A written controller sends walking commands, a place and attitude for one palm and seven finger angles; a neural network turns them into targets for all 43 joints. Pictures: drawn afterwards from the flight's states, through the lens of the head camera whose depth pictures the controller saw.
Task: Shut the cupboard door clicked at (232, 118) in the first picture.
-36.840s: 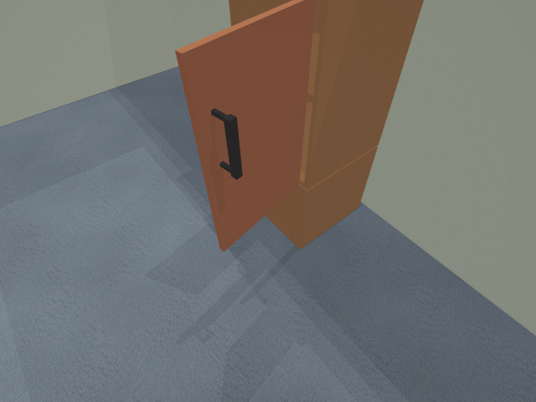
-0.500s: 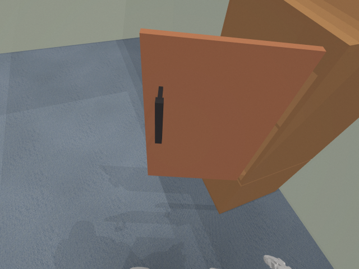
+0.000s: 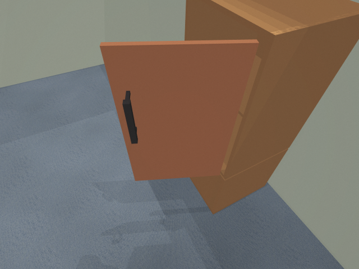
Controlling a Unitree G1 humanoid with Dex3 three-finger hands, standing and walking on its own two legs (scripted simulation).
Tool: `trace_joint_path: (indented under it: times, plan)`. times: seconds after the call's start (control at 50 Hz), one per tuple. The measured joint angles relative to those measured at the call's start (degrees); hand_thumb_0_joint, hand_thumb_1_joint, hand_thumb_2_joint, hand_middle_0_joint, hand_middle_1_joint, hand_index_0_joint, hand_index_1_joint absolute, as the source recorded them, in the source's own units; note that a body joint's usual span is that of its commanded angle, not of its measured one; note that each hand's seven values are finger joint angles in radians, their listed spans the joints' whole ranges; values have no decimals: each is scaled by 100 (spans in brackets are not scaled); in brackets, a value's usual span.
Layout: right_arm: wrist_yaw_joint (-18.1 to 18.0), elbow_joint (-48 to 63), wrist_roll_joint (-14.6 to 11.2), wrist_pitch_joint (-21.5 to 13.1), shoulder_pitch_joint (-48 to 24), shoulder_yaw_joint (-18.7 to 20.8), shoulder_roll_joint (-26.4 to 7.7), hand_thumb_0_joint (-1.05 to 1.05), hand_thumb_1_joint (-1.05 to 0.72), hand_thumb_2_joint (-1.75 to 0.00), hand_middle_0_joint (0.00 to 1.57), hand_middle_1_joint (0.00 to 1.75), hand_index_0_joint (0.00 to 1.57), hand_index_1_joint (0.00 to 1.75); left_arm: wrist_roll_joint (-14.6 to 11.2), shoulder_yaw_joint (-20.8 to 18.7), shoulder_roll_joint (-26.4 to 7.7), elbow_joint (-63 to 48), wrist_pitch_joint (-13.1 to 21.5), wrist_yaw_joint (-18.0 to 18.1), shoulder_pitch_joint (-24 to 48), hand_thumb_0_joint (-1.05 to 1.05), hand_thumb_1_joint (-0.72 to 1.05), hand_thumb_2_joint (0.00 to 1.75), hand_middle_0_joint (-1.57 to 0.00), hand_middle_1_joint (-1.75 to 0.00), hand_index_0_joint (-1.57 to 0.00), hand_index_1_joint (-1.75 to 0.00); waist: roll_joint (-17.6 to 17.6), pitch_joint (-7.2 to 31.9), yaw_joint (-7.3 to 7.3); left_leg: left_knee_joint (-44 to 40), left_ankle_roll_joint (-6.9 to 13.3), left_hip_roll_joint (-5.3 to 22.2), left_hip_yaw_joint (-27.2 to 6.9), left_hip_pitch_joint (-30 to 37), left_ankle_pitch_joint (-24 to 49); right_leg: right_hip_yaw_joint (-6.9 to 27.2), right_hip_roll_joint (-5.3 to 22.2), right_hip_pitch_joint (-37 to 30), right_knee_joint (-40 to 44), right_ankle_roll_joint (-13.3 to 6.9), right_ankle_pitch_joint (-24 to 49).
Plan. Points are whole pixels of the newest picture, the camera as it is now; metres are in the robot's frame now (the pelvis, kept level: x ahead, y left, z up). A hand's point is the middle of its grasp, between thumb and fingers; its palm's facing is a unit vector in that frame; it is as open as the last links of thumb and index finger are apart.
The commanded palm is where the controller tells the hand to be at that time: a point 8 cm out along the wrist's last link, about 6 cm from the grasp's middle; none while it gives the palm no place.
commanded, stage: come to a stop and stand still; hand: left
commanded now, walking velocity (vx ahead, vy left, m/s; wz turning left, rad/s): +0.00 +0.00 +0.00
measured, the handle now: (131, 118) +0.50 +0.15 +0.05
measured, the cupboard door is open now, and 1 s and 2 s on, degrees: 67 67 67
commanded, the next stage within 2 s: look again from close up in 0.38 s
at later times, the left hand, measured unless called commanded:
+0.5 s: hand out of the picture -0.02 +0.12 -0.18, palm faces +0.05 -0.99 -0.12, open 7.4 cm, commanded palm none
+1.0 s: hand out of the picture +0.05 +0.22 -0.17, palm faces -0.01 -0.96 -0.27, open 7.4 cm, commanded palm none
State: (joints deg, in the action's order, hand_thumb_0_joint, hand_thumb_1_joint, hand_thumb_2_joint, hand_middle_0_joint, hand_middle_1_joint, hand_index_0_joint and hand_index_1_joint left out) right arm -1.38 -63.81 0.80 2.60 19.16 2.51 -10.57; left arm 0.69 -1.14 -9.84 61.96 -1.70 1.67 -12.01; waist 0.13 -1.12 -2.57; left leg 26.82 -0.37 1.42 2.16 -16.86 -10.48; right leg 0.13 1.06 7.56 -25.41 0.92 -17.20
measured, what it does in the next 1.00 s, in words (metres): stands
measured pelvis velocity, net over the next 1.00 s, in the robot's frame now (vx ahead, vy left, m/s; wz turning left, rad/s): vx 0.03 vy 0.02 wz -0.02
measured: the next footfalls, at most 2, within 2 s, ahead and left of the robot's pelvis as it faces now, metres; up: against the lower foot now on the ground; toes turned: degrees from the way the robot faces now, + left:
none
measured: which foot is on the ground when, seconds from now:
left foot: down 0.00-1.00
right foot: down 0.00-1.00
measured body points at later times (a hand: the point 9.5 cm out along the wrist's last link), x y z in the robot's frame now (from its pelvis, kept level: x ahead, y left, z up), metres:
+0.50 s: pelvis +0.01 -0.02 +0.00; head +0.03 -0.01 +0.45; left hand -0.02 +0.17 -0.17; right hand +0.00 -0.23 -0.16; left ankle +0.06 +0.12 -0.74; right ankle -0.04 -0.13 -0.74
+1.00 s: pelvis +0.03 +0.02 -0.01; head +0.03 +0.02 +0.44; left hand +0.05 +0.27 -0.15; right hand +0.08 -0.22 -0.16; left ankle +0.06 +0.12 -0.74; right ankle -0.04 -0.13 -0.74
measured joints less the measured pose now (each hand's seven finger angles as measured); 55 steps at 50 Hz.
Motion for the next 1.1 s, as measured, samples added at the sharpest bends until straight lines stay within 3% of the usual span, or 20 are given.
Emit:
trace_joint_path:
  times: [0.12,0.36,0.48,0.52,0.56,0.66,0.9,1.1]
  plan:
    - [23,-171,8,-100,179,-106,124,1,-91,-90,20,30,20,30,-46,74,66,180,75,25,-200,1,94,90,-20,-30,-20,-30,-83,46,-21,-123,-109,116,-115,176,216,-37,-157,-134,8,-125,-19]
    - [-33,-241,-17,-151,2,-173,410,0,-91,-90,20,30,20,30,-68,111,329,337,92,21,-504,1,92,90,-20,-30,-20,-29,29,-107,136,-139,-176,168,-167,198,151,-80,-218,-186,67,-190,-36]
    - [-65,-182,-35,-197,-214,-169,412,0,-91,-90,20,30,20,30,-57,118,423,391,109,30,-609,1,91,90,-20,-30,-20,-29,97,-162,218,-117,-159,147,-167,216,86,-84,-196,-242,117,-172,-64]
    - [-33,-58,-36,-192,-292,-169,313,1,-91,-90,20,30,20,30,-5,161,490,343,236,101,-681,1,91,90,-20,-30,-20,-29,-35,-146,270,223,-116,219,-212,11,-123,-81,-283,-186,138,-144,-41]
    - [-16,113,-17,-194,-358,-133,188,1,-92,-90,20,30,20,30,14,199,522,246,336,118,-793,1,91,90,-20,-30,-20,-29,-123,-136,235,506,-81,224,-254,-138,-273,-59,-314,-89,-14,-122,-115]
    - [0,417,-26,-356,-393,-147,72,1,-93,-90,20,30,20,30,19,194,379,101,318,124,-795,1,91,90,-20,-30,-20,-30,-125,-47,214,761,19,68,-160,-143,-482,9,-142,-19,-404,-20,-405]
    - [70,543,-8,-318,-643,-253,43,1,-93,-90,20,30,20,30,24,145,-204,-263,212,101,-447,1,91,90,-19,-30,-20,-29,-31,71,296,533,169,-153,33,3,-416,160,108,-1,-454,129,-452]
    - [92,361,-23,-316,-698,-283,-59,1,-91,-90,20,30,20,30,9,180,-328,-235,201,56,-367,1,91,90,-19,-30,-20,-29,17,-19,299,310,181,-182,96,110,-309,216,145,-52,-306,158,-365]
